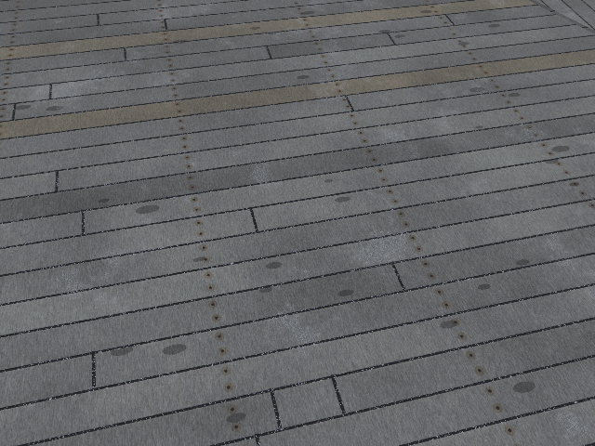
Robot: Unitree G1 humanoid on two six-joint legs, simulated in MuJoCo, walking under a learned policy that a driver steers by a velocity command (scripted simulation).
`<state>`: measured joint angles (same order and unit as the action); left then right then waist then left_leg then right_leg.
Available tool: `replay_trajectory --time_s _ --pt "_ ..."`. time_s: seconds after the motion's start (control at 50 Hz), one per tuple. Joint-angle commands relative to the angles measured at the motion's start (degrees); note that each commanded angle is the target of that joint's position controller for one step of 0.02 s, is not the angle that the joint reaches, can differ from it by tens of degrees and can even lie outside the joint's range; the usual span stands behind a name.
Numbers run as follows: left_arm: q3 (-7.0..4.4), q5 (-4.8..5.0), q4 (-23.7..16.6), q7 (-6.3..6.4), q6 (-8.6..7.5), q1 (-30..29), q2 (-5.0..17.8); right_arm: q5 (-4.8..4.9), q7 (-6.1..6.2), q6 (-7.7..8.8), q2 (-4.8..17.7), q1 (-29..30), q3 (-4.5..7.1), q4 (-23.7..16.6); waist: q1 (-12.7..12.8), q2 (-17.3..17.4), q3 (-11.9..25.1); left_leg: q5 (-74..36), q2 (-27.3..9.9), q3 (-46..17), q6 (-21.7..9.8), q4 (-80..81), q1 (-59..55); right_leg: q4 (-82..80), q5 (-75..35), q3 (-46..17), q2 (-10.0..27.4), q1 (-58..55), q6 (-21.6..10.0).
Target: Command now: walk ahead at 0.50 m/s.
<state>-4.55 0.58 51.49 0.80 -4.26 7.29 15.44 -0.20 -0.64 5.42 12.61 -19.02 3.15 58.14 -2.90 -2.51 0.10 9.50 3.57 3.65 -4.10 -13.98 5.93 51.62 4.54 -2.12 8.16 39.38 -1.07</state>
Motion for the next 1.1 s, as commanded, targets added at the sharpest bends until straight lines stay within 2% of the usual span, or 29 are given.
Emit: replay_trajectory --time_s 0.02,0.12,0.18,0.22,0.24,0.26,0.28,0.3,0.32,0.34,0.36,0.38,0.42,0.48,0.56,0.64,0.72,0.76,0.78,0.8,0.82,0.84,0.86,0.88,0.9,0.92,0.98,1.02,1.1 --pt "-0.08 -0.02 -3.30 -0.48 -0.46 -3.18 1.45 0.38 0.85 0.60 8.98 0.88 1.43 -2.91 1.06 5.82 -2.52 -12.97 -14.24 -7.85 -7.23 7.64 1.13 -9.19 -9.08 0.75 -0.43 0.43 0.51" --pt "0.81 0.60 -6.06 -1.94 -0.92 -11.97 1.07 0.92 1.04 -0.27 9.64 -4.62 1.57 -0.62 -1.91 5.59 -5.30 -11.66 -16.18 -6.96 -6.99 6.11 -6.04 -18.85 -9.60 2.33 -2.58 1.03 -0.17" --pt "0.90 0.80 -7.61 -3.06 -1.49 -13.93 1.93 1.14 1.37 -1.18 10.41 -5.47 2.07 0.26 -1.27 6.30 -5.61 -16.43 -18.85 -7.53 -6.33 2.45 -11.34 -21.65 -4.24 2.38 -3.39 0.75 -1.92" --pt "0.09 0.76 -6.85 -3.28 -1.75 -9.50 4.05 1.21 1.52 -1.61 11.45 -3.61 2.46 -0.10 1.89 7.85 -2.57 -29.39 -18.91 -6.82 -5.09 -2.72 -12.32 -22.74 -0.40 4.14 -5.81 -7.53 -3.64" --pt "-0.94 0.56 -4.95 -3.12 -1.79 -2.84 5.82 1.29 1.52 -1.89 11.42 -2.06 2.43 -0.46 5.72 8.07 1.45 -38.57 -17.13 -5.08 -4.01 -10.17 -11.10 -23.78 -0.84 5.91 -7.90 -17.19 -5.01" --pt "-2.40 0.29 -1.73 -2.67 -1.73 7.65 8.86 0.98 1.49 -2.02 9.92 -1.47 1.81 -1.12 9.99 6.76 8.07 -37.53 -13.94 -2.90 -2.24 -22.48 -4.38 -22.45 -2.77 4.39 -6.77 -32.90 -7.12" --pt "-3.72 -0.97 -0.02 -2.19 -1.60 16.81 14.31 0.21 1.12 -1.39 5.18 -6.22 0.31 -2.40 9.87 -3.40 17.90 -16.57 -7.34 -0.29 1.21 -44.83 16.56 -21.92 -0.07 -16.33 8.00 -56.82 -14.34" --pt "-3.00 -0.52 0.61 -2.43 -1.41 18.54 13.11 0.65 0.59 0.02 1.53 -8.99 -1.03 -1.46 8.90 -12.35 24.12 23.68 0.05 -7.17 2.28 -57.70 29.84 -31.43 8.45 -37.83 15.80 -65.20 -18.89" --pt "-1.72 -0.11 0.17 -2.26 -1.55 15.66 8.69 2.62 0.35 0.96 7.88 -3.38 0.74 -2.16 9.84 -7.63 17.44 22.85 -3.35 -11.75 0.97 -63.28 35.81 -33.28 12.88 -33.26 13.84 -60.09 -15.56" --pt "-1.08 -0.03 -0.98 -2.00 -1.70 10.14 6.86 3.45 0.49 1.35 9.47 1.21 1.17 -3.67 8.54 -4.92 9.72 17.26 -6.39 -9.95 0.18 -62.49 37.50 -34.74 9.85 -24.35 12.40 -50.86 -13.05" --pt "-0.42 -0.42 -1.55 -2.04 -1.91 5.89 4.96 2.98 0.97 1.14 9.13 3.30 1.43 -3.83 6.63 -1.07 5.64 12.08 -9.01 -9.00 0.19 -59.28 34.82 -36.99 6.18 -17.97 10.31 -42.05 -11.60" --pt "0.05 -0.93 -1.59 -2.22 -2.27 3.47 3.23 2.45 1.31 0.33 8.19 2.96 1.87 -3.55 4.57 -1.27 2.73 8.79 -10.77 -9.20 0.23 -56.10 31.63 -39.33 3.85 -12.62 8.17 -35.73 -10.29" --pt "0.25 -1.51 -0.67 -2.34 -2.64 2.72 2.11 2.45 1.33 -1.46 5.08 -0.04 1.82 -2.62 2.32 -2.83 1.50 5.95 -11.98 -9.60 0.32 -53.56 26.84 -42.63 2.09 -6.89 6.37 -29.90 -9.63" --pt "-0.32 -1.82 0.73 -1.43 -3.00 4.50 4.23 2.23 1.54 -2.71 4.70 2.59 2.19 -3.92 1.85 -1.52 -1.33 -0.15 -11.90 -10.69 1.15 -49.48 31.51 -44.94 -3.21 -0.86 6.21 -28.92 -9.85" --pt "-0.43 -1.90 1.38 -0.16 -2.75 5.92 5.09 1.48 0.64 -2.34 4.63 8.07 2.41 -6.16 2.72 -0.68 -2.71 -11.87 -10.65 -10.28 1.93 -37.69 34.82 -45.56 -7.62 5.94 5.13 -31.73 -8.31" --pt "-0.52 -1.35 1.90 0.98 -1.86 7.77 6.18 0.67 -0.82 -2.14 2.87 16.55 1.34 -9.91 5.09 0.73 -5.89 -16.44 -9.28 -4.12 1.77 -26.36 33.02 -43.98 -16.87 12.10 4.94 -33.96 -6.86" --pt "-1.26 -0.08 1.98 2.02 0.58 8.80 8.80 0.46 -2.42 -2.50 3.95 17.51 1.55 -13.47 4.35 -1.52 -3.19 -8.64 -5.78 0.70 0.43 -22.17 29.36 -33.70 -36.52 14.40 7.01 -41.31 -5.81" --pt "-1.83 0.72 0.72 2.59 1.55 6.43 10.24 0.66 -2.95 -2.53 7.20 10.60 2.91 -13.06 0.39 -3.37 1.07 -3.18 -2.18 2.69 -1.54 -20.98 21.32 -23.09 -46.98 14.41 6.87 -42.62 -4.26" --pt "-1.85 0.95 -0.02 2.60 1.88 4.86 10.34 0.84 -2.74 -2.29 10.10 3.62 4.30 -11.63 -3.32 -2.26 4.66 -7.35 -0.32 2.47 -3.24 -15.58 12.39 -13.11 -43.81 14.79 4.96 -40.89 -2.45" --pt "-1.57 0.24 -0.76 2.25 1.50 6.04 9.72 0.53 -1.42 -2.31 14.40 -0.92 5.80 -11.11 -5.34 3.43 8.54 -24.82 -4.09 -4.82 -5.91 -12.21 -0.31 2.33 -27.26 15.11 1.34 -31.78 1.29" --pt "0.64 -3.51 -2.45 1.18 0.60 11.84 1.30 -0.13 -0.16 -2.78 19.59 0.76 6.19 -11.86 2.26 18.30 14.38 -57.50 -18.10 -24.19 -14.08 -20.52 -18.87 22.44 33.12 12.35 -8.34 -10.78 4.93" --pt "0.97 -1.44 -3.18 0.13 -0.75 13.85 3.50 -0.78 -0.68 -2.59 18.58 -0.31 5.48 -14.21 0.62 13.86 27.65 -48.91 -25.97 -42.37 -23.68 -14.52 -25.82 33.70 39.10 -1.04 -12.24 -4.24 5.22" --pt "0.20 0.93 -4.01 -0.25 -1.18 7.75 6.31 -0.66 -0.70 -2.74 15.08 2.02 4.68 -15.69 -1.47 7.16 23.82 -40.89 -23.23 -35.83 -20.69 -11.35 -21.11 33.59 33.41 -4.00 -9.07 -1.39 3.78" --pt "0.18 1.21 -4.75 0.10 -0.88 4.60 6.43 0.53 -0.43 -2.76 11.90 6.51 3.85 -16.21 -0.14 3.47 15.90 -33.03 -20.56 -29.14 -17.13 -9.69 -13.11 29.08 27.47 -2.59 -6.60 0.74 3.24" --pt "-0.12 0.26 -3.81 0.92 0.02 3.91 6.76 1.06 -0.13 -2.91 9.57 9.77 3.04 -16.81 1.49 0.45 10.77 -28.97 -18.48 -24.87 -14.66 -7.76 -4.19 24.88 24.15 -2.03 -4.18 -1.22 3.52" --pt "-0.62 -0.37 -4.05 1.49 1.14 4.19 7.61 0.59 0.12 -3.06 8.68 11.23 2.69 -16.98 3.05 1.66 8.74 -26.85 -17.30 -22.95 -13.86 -6.22 3.01 21.66 22.31 -2.27 -3.10 -5.33 3.56" --pt "-0.63 -0.64 -3.91 2.22 2.99 6.53 5.79 -0.98 0.22 -2.78 9.90 11.18 2.73 -16.61 4.87 5.43 7.93 -29.73 -14.67 -18.09 -13.24 -4.28 10.95 14.79 19.99 -1.03 -3.50 -11.69 3.86" --pt "-0.44 -0.78 -3.98 2.59 3.26 5.86 5.13 -0.88 0.80 -2.91 10.44 10.78 2.76 -16.34 4.69 6.25 8.87 -29.46 -14.13 -16.51 -12.58 -4.38 10.06 9.23 17.49 -0.99 -3.59 -11.46 4.50" --pt "-0.15 -0.52 -4.27 2.67 4.05 2.59 4.90 -0.86 1.67 -4.09 9.77 12.10 2.14 -16.53 3.47 8.11 8.24 -11.01 -12.57 -15.89 -10.12 -2.45 11.00 -0.97 11.93 -1.09 -3.23 -14.08 5.16"
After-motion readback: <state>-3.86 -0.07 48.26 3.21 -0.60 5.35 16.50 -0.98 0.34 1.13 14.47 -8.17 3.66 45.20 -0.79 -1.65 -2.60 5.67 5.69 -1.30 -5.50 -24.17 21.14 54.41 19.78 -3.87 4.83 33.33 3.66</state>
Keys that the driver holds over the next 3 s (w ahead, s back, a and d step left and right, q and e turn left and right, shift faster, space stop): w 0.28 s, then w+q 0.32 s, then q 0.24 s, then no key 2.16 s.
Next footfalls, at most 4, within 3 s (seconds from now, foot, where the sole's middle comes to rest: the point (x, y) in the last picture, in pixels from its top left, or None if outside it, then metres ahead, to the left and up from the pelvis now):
0.26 right None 0.34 -0.16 -0.79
0.80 left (248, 408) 0.60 0.09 -0.79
1.26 right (345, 382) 0.66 -0.14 -0.79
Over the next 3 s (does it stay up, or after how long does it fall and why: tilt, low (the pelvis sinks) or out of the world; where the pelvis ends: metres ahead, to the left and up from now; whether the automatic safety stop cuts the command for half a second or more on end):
stays up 0.59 -0.04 -0.01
